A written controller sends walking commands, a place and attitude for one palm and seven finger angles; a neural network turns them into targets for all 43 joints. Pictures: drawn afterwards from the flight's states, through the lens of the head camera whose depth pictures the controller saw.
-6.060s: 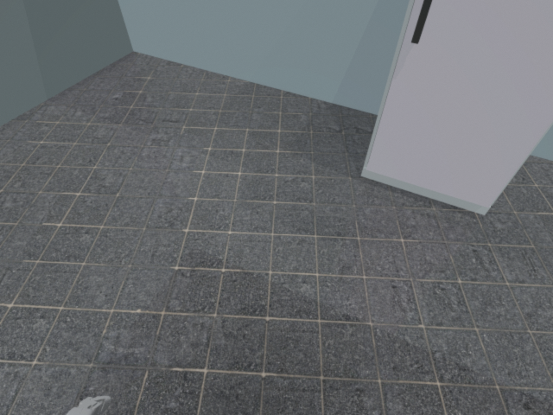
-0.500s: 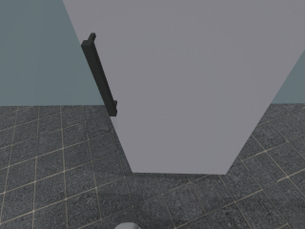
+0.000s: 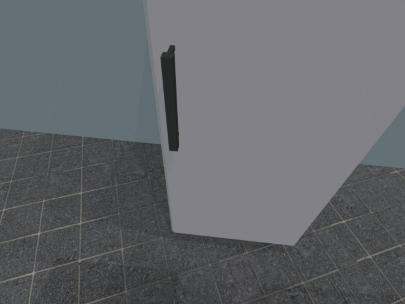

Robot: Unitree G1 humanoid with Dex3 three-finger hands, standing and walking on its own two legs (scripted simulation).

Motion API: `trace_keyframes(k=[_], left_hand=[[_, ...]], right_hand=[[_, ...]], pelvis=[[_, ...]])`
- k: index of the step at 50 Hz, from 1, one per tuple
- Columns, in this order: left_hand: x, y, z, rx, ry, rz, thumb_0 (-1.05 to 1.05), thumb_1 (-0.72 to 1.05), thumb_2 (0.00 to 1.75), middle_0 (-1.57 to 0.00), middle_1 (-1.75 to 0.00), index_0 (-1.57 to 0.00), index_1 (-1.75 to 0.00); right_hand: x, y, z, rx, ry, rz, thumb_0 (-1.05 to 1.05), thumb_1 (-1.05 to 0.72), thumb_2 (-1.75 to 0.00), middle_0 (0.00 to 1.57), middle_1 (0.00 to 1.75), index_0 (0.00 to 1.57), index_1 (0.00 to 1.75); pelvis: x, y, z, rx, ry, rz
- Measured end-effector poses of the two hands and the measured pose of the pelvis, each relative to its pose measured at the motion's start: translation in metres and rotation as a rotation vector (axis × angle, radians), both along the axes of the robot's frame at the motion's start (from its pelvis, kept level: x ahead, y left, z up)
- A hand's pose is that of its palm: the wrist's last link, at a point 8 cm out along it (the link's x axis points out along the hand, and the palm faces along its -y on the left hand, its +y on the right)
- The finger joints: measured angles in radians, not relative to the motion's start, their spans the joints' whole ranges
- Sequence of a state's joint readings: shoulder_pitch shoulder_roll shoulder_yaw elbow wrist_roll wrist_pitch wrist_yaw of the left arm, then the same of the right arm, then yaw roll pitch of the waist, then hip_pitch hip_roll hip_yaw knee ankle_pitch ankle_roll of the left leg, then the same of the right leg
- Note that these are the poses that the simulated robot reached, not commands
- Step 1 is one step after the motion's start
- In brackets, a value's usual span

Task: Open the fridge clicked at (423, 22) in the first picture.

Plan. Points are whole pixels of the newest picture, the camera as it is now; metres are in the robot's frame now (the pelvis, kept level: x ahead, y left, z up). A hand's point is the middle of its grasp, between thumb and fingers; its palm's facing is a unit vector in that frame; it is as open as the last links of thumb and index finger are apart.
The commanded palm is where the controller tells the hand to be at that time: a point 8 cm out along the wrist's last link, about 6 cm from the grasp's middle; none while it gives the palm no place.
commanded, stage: come to a stop and stand still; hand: left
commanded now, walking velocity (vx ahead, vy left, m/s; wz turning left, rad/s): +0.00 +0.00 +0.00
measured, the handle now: (173, 104) +0.52 +0.13 +0.12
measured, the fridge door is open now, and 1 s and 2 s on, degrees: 0 0 0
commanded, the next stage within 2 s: look again from close up in 0.44 s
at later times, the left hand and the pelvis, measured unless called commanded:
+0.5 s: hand out of the picture +0.04 +0.17 -0.17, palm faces +0.03 -0.97 -0.24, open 7.3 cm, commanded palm none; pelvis +0.02 -0.01 -0.01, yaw +0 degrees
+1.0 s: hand out of the picture +0.05 +0.15 -0.17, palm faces +0.04 -0.98 -0.22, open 7.3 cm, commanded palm none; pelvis +0.03 -0.03 +0.00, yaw +1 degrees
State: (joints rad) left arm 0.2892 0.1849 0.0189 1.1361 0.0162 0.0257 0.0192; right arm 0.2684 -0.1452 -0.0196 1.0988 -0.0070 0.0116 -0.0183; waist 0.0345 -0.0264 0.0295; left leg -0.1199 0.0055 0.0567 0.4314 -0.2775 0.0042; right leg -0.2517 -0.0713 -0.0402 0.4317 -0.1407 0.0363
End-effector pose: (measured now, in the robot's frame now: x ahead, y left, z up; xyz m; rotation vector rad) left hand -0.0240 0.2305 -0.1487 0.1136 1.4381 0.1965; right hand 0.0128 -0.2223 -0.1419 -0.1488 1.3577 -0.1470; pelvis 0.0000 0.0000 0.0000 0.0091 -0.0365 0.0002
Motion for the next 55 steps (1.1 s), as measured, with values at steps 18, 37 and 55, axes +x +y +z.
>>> trace_keyframes(k=[18, 37, 55], left_hand=[[0.024, -0.018, 0.004, 0.010, -0.023, -0.047, 0.00, 0.91, 0.90, -0.20, -0.30, -0.20, -0.30], [0.079, -0.021, 0.015, 0.052, -0.127, -0.066, 0.00, 0.91, 0.90, -0.20, -0.30, -0.20, -0.30], [0.057, -0.034, 0.007, 0.018, -0.061, -0.038, 0.00, 0.91, 0.90, -0.20, -0.30, -0.20, -0.30]], right_hand=[[-0.007, 0.015, -0.017, 0.074, 0.004, -0.012, 0.00, -0.91, -0.90, 0.20, 0.30, 0.20, 0.30], [0.010, -0.016, -0.015, 0.051, 0.015, 0.010, 0.00, -0.91, -0.90, 0.20, 0.30, 0.20, 0.30], [0.015, -0.028, -0.008, 0.025, 0.037, 0.021, 0.00, -0.91, -0.90, 0.20, 0.30, 0.20, 0.30]], pelvis=[[0.015, -0.002, -0.006, -0.001, 0.013, 0.007], [0.029, -0.022, -0.002, 0.006, 0.014, 0.011], [0.028, -0.032, -0.001, -0.003, 0.016, 0.016]])
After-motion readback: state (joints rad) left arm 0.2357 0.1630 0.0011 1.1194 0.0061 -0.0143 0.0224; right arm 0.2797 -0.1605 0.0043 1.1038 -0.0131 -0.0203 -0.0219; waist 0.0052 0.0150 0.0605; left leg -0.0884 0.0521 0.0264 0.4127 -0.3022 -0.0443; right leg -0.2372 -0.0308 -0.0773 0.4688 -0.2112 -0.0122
